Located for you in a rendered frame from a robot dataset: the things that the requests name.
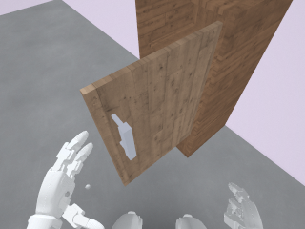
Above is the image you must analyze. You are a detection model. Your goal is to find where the right robot thigh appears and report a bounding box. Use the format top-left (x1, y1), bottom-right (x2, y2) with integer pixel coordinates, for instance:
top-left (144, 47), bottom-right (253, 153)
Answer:
top-left (175, 217), bottom-right (207, 229)

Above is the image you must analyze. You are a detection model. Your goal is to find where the left robot forearm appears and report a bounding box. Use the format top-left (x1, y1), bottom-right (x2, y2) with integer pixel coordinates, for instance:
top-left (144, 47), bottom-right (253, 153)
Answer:
top-left (27, 214), bottom-right (63, 229)

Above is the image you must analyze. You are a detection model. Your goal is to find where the left robot thigh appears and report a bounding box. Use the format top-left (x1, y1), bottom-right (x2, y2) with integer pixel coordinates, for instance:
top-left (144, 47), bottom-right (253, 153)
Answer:
top-left (112, 213), bottom-right (143, 229)

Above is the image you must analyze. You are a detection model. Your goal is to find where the cupboard door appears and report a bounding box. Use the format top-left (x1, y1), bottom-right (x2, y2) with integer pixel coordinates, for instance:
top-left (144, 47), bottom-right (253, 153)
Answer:
top-left (79, 20), bottom-right (223, 186)

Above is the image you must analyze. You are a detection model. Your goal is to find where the robot thigh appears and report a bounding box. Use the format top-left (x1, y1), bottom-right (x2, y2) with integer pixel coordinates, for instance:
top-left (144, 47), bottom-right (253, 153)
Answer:
top-left (175, 217), bottom-right (207, 229)
top-left (112, 213), bottom-right (143, 229)

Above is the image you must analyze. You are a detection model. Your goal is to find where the robot right hand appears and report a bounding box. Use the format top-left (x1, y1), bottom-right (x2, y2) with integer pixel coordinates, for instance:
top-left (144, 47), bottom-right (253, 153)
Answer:
top-left (224, 182), bottom-right (263, 229)

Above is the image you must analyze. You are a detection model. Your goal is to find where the robot left hand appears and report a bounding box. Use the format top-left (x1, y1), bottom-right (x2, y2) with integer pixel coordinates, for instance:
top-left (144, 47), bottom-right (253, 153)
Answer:
top-left (35, 131), bottom-right (105, 229)

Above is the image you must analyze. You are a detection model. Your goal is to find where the handle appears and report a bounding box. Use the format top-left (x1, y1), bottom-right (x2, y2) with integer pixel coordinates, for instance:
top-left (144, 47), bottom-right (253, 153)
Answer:
top-left (111, 114), bottom-right (136, 160)

